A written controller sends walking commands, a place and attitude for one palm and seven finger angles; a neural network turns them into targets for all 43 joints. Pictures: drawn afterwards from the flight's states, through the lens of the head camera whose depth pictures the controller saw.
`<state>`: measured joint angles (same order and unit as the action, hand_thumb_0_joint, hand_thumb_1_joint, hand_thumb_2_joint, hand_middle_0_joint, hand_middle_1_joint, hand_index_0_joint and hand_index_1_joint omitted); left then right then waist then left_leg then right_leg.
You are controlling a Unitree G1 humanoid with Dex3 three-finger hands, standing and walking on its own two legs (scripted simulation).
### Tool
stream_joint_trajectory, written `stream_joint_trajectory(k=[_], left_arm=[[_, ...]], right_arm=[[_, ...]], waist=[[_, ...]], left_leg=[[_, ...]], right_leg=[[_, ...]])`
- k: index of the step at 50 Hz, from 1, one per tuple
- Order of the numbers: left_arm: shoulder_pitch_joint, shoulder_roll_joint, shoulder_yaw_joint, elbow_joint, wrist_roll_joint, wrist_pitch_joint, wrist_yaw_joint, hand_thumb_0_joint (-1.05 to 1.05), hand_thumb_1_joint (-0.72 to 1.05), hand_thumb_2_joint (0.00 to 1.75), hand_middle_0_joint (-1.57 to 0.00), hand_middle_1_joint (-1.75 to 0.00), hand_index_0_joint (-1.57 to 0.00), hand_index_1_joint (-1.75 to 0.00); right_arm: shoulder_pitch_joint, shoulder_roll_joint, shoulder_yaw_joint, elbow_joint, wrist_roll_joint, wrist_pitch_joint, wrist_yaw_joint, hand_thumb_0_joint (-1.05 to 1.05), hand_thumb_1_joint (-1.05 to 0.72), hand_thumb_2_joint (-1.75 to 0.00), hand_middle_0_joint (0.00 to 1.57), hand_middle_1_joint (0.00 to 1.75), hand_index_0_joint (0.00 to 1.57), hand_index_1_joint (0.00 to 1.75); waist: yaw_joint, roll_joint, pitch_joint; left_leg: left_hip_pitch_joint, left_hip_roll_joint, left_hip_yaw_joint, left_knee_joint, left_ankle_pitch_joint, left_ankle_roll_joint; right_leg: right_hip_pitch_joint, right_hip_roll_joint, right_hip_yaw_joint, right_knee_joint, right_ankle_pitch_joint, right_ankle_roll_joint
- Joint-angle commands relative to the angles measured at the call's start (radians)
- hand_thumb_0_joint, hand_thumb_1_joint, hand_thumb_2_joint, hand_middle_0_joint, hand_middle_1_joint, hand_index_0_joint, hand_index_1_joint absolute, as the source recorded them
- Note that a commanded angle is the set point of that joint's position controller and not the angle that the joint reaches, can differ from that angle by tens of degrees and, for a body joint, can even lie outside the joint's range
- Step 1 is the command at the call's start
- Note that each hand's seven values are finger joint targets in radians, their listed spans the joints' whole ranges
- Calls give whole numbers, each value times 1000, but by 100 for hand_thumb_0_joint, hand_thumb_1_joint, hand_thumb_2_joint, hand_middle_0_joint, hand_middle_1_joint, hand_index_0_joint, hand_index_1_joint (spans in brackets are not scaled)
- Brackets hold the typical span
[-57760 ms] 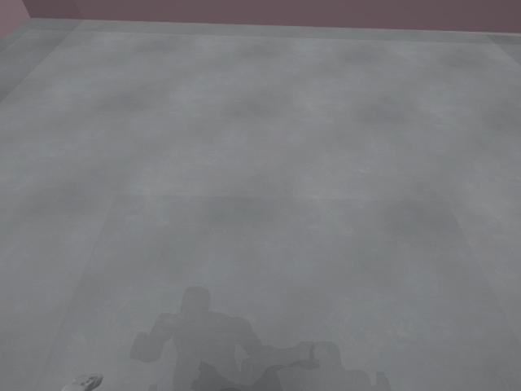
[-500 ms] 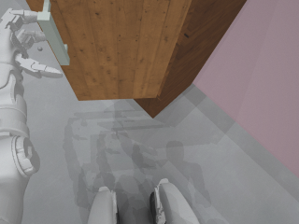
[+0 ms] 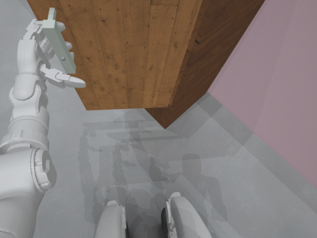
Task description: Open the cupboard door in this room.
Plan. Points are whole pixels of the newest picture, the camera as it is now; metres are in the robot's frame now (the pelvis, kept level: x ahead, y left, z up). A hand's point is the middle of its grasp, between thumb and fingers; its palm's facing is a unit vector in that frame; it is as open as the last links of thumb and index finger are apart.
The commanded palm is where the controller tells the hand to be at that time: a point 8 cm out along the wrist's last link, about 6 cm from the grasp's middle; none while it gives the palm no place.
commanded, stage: slide the fingers in behind the handle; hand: left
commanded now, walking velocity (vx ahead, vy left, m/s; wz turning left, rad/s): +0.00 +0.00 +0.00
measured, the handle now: (62, 43) +0.58 +0.19 +0.06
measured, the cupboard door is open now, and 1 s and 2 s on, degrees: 52 52 71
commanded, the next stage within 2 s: close the thumb around the handle in 0.58 s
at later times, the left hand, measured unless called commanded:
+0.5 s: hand (70, 57) +0.53 +0.16 +0.07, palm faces +0.00 -1.00 -0.03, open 14.0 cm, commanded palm +0.50 +0.20 +0.06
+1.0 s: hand (69, 57) +0.53 +0.17 +0.06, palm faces +0.00 -1.00 -0.02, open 11.1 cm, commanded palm +0.51 +0.21 +0.06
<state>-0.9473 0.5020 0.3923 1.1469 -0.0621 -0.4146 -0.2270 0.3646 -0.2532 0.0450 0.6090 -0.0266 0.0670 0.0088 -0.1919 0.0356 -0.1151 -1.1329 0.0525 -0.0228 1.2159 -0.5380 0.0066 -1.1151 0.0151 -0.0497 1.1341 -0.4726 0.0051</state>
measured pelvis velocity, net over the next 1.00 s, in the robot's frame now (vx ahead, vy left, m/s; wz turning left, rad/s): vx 0.00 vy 0.00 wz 0.00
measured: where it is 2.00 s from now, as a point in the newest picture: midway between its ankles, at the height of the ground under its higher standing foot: outside the picture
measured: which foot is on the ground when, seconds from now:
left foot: down 0.00-1.00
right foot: down 0.00-1.00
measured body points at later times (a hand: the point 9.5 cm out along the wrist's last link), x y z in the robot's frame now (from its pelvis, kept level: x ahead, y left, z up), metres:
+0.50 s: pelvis +0.00 +0.00 +0.00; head +0.15 +0.01 +0.42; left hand +0.52 +0.22 +0.07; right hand +0.00 -0.26 -0.12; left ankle +0.01 +0.11 -0.64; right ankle +0.03 -0.13 -0.64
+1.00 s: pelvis +0.00 +0.00 +0.00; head +0.16 +0.02 +0.42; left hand +0.53 +0.22 +0.06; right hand +0.00 -0.26 -0.11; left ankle +0.01 +0.11 -0.64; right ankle +0.03 -0.13 -0.64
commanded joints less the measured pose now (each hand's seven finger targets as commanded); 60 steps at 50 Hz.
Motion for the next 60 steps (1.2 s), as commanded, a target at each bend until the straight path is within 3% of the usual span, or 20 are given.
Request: stream_joint_trajectory(k=[1, 5, 7, 10, 14, 15, 18, 19, 21, 32, 33, 34, 36, 40, 43, 45, 48, 52, 56, 60], left_arm=[[-451, 212, 15, -217, -14, -73, 6, 0, -50, 30, -30, -120, -30, -120], [-457, 192, 3, -185, -13, -66, 18, 0, -50, 30, -30, -120, -30, -120], [-466, 167, -15, -199, -7, -69, 26, 0, -50, 30, -30, -120, -30, -120], [-468, 218, 25, -226, 0, -83, 41, 0, -50, 30, -30, -120, -30, -120], [-444, 195, 3, -184, 6, -80, 40, 0, -50, 30, -30, -120, -30, -120], [-461, 232, 28, -200, 6, -83, 42, 0, -50, 30, -30, -120, -30, -120], [-461, 190, -1, -211, 0, -88, 34, 0, -50, 30, -30, -120, -30, -120], [-452, 179, -2, -194, -6, -81, 34, 0, -50, 30, -30, -120, -30, -120], [-467, 176, -8, -196, -10, -76, 32, 0, -50, 30, -30, -120, -30, -120], [-465, 194, 7, -207, -4, -90, 39, 0, -50, 30, -30, -120, -30, -120], [-446, 162, -17, -188, -4, -85, 37, 0, -50, 30, -30, -120, -30, -120], [-460, 191, 4, -198, -1, -87, 40, 0, -50, 30, -30, -120, -30, -120], [-459, 173, -11, -172, 0, -77, 42, 0, -39, 35, -31, -121, -31, -121], [-455, 190, 4, -170, 0, -79, 41, 0, -16, 44, -32, -124, -32, -124], [-475, 175, -9, -200, -5, -87, 39, 0, 0, 52, -34, -125, -34, -125], [-469, 200, 9, -163, -4, -76, 40, 0, 12, 56, -34, -127, -34, -127], [-486, 251, 39, -174, 2, -76, 38, 0, 28, 64, -36, -128, -36, -128], [-497, 204, 7, -204, -7, -80, 27, 0, 51, 73, -37, -131, -37, -131], [-468, 230, 25, -178, -9, -62, 19, 0, 73, 83, -39, -133, -39, -133], [-471, 197, -2, -171, -6, -55, 18, 0, 90, 90, -40, -135, -40, -135]], right_arm=[[195, -186, -74, -26, -4, -9, -8, 0, -90, -90, 20, 30, 20, 30], [199, -184, -72, -20, -6, -7, -7, 0, -90, -90, 20, 30, 20, 30], [198, -182, -73, -28, -7, -8, -6, 0, -90, -90, 20, 30, 20, 30], [198, -181, -75, -26, -9, -7, -7, 0, -90, -90, 20, 30, 20, 30], [191, -181, -72, -29, -6, -7, -3, 0, -90, -90, 20, 30, 20, 30], [193, -185, -71, -29, -7, -5, -6, 0, -90, -90, 20, 30, 20, 30], [194, -181, -74, -28, -6, -9, -7, 0, -90, -90, 20, 30, 20, 30], [195, -181, -74, -25, -6, -9, -6, 0, -90, -90, 20, 30, 20, 30], [194, -184, -74, -24, -5, -9, -7, 0, -90, -90, 20, 30, 20, 30], [200, -185, -75, -23, -9, -11, -8, 0, -90, -90, 20, 30, 20, 30], [193, -179, -74, -24, -7, -11, -6, 0, -90, -90, 20, 30, 20, 30], [197, -183, -74, -19, -9, -10, -7, 0, -90, -90, 20, 30, 20, 30], [194, -182, -73, -21, -7, -8, -6, 0, -90, -90, 20, 30, 20, 30], [194, -184, -73, -22, -7, -8, -9, 0, -90, -90, 20, 30, 20, 30], [193, -184, -74, -23, -8, -10, -8, 0, -90, -90, 20, 30, 20, 30], [192, -186, -72, -20, -6, -9, -10, 0, -90, -90, 20, 30, 20, 30], [194, -189, -68, -22, -8, -10, -15, 0, -90, -90, 20, 30, 20, 30], [197, -186, -70, -25, -10, -14, -12, 0, -90, -90, 20, 30, 20, 30], [199, -192, -70, -20, -7, -7, -13, 0, -90, -90, 20, 30, 20, 30], [202, -188, -70, -17, -7, -4, -12, 0, -90, -90, 20, 30, 20, 30]], waist=[[-14, 140, -560], [-27, 110, -522], [-29, 130, -539], [-10, 133, -586], [-20, 118, -520], [-15, 106, -530], [-14, 148, -570], [-20, 127, -551], [-27, 101, -534], [-16, 126, -551], [-16, 140, -548], [-18, 123, -548], [-26, 104, -516], [-24, 109, -532], [-21, 148, -558], [-31, 96, -526], [-22, 117, -544], [-32, 145, -573], [-27, 120, -557], [-32, 138, -534]], left_leg=[[412, -29, -35, -117, 430, 14], [375, -30, -31, -115, 416, 18], [392, -32, -32, -113, 425, 19], [390, -33, -29, -108, 445, 16], [351, -34, -22, -114, 395, 19], [340, -33, -22, -115, 382, 21], [400, -33, -30, -117, 420, 15], [391, -32, -28, -115, 420, 17], [360, -34, -24, -117, 390, 20], [391, -33, -32, -117, 421, 18], [390, -36, -26, -116, 416, 16], [387, -31, -31, -115, 419, 17], [360, -34, -28, -116, 393, 19], [367, -34, -29, -116, 397, 19], [402, -34, -32, -113, 419, 16], [351, -34, -28, -110, 386, 21], [346, -34, -30, -109, 388, 21], [401, -30, -37, -102, 438, 19], [377, -28, -36, -105, 434, 17], [395, -26, -42, -109, 444, 14]], right_leg=[[228, 31, 7, -111, 320, -26], [230, 30, 9, -114, 325, -23], [215, 30, 8, -108, 325, -26], [262, 29, 16, -102, 359, -25], [243, 29, 18, -114, 324, -22], [263, 28, 21, -113, 318, -22], [239, 28, 14, -106, 330, -26], [234, 30, 12, -111, 330, -24], [248, 28, 18, -119, 320, -21], [235, 29, 12, -107, 326, -27], [231, 28, 14, -111, 325, -25], [231, 28, 12, -109, 326, -25], [231, 30, 13, -116, 311, -23], [230, 29, 13, -114, 310, -23], [215, 28, 12, -108, 317, -26], [231, 29, 15, -115, 307, -20], [239, 28, 17, -106, 308, -23], [211, 31, 10, -98, 329, -26], [228, 32, 10, -104, 333, -24], [194, 31, 2, -104, 323, -25]])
